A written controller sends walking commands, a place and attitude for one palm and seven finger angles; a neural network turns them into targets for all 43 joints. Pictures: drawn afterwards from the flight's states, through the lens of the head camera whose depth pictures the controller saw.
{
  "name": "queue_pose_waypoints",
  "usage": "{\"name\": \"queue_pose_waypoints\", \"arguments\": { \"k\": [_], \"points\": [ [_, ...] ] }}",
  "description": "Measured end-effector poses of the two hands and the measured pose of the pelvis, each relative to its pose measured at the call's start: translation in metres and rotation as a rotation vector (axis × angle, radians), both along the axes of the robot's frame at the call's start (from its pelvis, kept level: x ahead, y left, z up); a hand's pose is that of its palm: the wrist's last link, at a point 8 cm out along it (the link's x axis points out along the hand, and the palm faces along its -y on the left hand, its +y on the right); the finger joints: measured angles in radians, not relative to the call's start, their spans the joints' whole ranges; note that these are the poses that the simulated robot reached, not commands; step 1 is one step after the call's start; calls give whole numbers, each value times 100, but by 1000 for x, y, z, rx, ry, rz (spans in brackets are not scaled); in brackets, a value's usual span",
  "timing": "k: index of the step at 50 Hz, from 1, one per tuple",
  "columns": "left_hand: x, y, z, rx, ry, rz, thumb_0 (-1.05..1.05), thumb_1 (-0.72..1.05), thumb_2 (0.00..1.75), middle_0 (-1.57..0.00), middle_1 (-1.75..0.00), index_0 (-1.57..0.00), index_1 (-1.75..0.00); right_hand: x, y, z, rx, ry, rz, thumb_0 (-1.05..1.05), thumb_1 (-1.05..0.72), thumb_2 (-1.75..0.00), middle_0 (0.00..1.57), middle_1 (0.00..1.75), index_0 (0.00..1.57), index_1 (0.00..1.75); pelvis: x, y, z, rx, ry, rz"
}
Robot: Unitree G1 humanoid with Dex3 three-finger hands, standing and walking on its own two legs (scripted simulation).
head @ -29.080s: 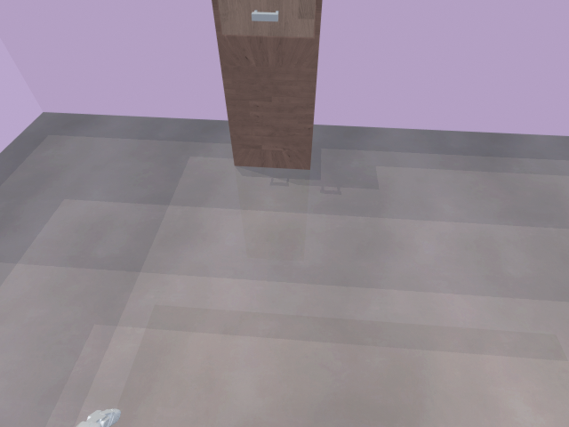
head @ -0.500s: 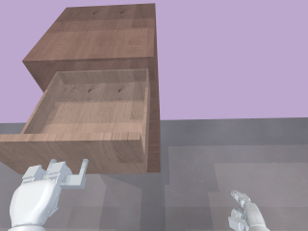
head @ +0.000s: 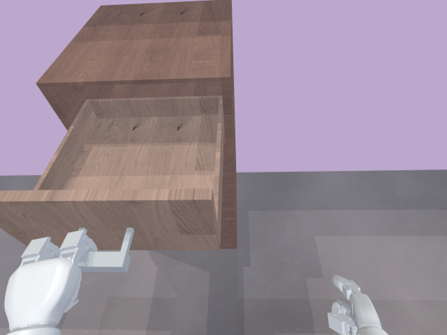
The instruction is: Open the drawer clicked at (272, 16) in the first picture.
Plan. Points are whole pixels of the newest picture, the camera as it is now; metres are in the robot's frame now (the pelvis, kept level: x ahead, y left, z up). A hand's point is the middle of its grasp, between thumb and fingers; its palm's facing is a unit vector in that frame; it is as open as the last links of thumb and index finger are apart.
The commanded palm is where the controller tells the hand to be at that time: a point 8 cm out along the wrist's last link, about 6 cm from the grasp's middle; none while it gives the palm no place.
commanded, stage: open the thumb to release the handle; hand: left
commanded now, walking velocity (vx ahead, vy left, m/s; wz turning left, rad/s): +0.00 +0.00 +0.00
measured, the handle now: (100, 248) +0.24 +0.23 +0.06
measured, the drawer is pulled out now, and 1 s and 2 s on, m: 0.30 0.30 0.30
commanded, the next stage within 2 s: lift the hand off the handle in 0.32 s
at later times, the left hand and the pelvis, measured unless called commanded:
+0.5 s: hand (77, 294) +0.17 +0.25 +0.04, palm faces +0.02 -0.09 -1.00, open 13.7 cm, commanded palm +0.16 +0.24 +0.09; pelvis -0.02 -0.01 +0.01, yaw +1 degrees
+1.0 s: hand (78, 273) +0.19 +0.25 +0.06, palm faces +0.02 -0.06 -1.00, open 13.5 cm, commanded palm +0.18 +0.24 +0.13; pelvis -0.02 -0.01 +0.02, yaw +2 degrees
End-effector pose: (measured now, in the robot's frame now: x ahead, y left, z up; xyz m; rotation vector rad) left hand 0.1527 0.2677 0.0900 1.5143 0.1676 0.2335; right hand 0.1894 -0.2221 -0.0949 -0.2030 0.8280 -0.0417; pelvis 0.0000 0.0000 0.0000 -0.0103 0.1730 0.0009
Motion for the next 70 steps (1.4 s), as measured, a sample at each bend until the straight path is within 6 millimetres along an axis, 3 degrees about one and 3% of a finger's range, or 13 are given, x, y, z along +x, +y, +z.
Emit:
{"name": "queue_pose_waypoints", "arguments": {
  "k": [5, 16, 23, 27, 42, 54, 70],
  "points": [
    [-1, -5, -1, -27, 16, 12, -1, 41, 69, -37, -130, -36, -129, 2, 7, 5, -3, -15, 21, 1, -90, -90, 20, 30, 20, 30, -3, 0, 3, 2, -23, 10],
    [-3, -10, 1, -27, 37, -27, 0, -23, 42, -34, -123, -33, -123, 2, 9, 16, -18, -51, 52, 1, -90, -90, 20, 30, 20, 30, -13, -5, 8, 3, -59, 18],
    [-4, -12, 2, -30, 33, -17, 0, -42, 33, -33, -121, -31, -120, -4, 3, 17, -19, -50, 46, 1, -90, -90, 20, 30, 20, 30, -18, -8, 9, 4, -64, 19],
    [-2, -20, 1, -40, 18, -22, -1, -46, 31, -32, -121, -30, -119, -8, -1, 14, -22, -45, 42, 1, -90, -90, 20, 30, 20, 30, -20, -8, 9, 5, -65, 22],
    [20, -21, 5, -6, 44, -21, 0, -49, 30, -34, -121, -34, -122, -16, -3, 8, -21, -6, 29, 1, -90, -90, 20, 30, 20, 30, -22, -14, 13, 14, -79, 26],
    [20, -23, 42, -20, -8, -58, -1, -49, 30, -34, -120, -37, -123, 3, -1, 22, -14, -59, 39, 1, -90, -90, 20, 30, 20, 30, -14, -12, 21, 16, -104, 26],
    [22, -19, 85, -10, -11, -72, 0, -49, 30, -32, -120, -40, -124, 28, 21, 41, 17, -98, 97, 1, -90, -90, 20, 30, 20, 30, -9, -10, 32, 16, -158, 33]
  ]
}}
